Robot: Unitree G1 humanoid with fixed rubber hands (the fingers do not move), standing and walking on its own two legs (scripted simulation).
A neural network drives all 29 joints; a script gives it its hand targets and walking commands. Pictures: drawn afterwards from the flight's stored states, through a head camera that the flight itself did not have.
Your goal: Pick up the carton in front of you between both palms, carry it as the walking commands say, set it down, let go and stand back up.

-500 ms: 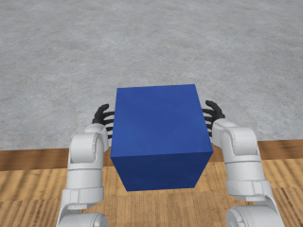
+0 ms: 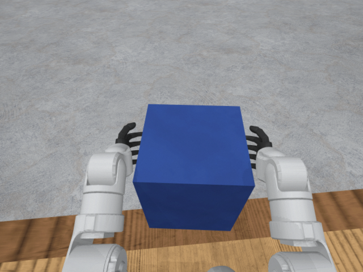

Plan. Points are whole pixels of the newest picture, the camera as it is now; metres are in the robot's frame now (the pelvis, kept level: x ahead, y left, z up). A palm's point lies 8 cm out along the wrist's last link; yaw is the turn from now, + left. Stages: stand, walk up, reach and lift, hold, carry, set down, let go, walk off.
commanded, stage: carry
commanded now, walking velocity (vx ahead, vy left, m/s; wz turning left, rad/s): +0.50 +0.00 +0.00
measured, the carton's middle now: (191, 171) +0.36 -0.03 +0.02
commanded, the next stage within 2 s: none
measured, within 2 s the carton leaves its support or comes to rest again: neither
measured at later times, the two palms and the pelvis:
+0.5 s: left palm (138, 113) +0.73 +0.15 -0.09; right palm (211, 104) +0.75 -0.15 -0.09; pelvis +0.40 -0.04 -0.17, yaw +0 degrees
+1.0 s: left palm (155, 88) +1.17 +0.10 -0.28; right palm (205, 84) +1.15 -0.19 -0.26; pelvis +0.82 -0.02 -0.35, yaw +0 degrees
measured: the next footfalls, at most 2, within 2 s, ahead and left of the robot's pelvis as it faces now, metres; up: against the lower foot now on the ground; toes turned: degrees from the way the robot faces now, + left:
right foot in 0.28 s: +0.40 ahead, -0.08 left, -0.15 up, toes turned -1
left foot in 0.68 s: +0.72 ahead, +0.04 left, -0.30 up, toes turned +0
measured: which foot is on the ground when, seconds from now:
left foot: down 0.00-0.28, up 0.30-0.66, down 0.68-1.00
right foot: up 0.00-0.26, down 0.28-0.68, up 0.70-1.00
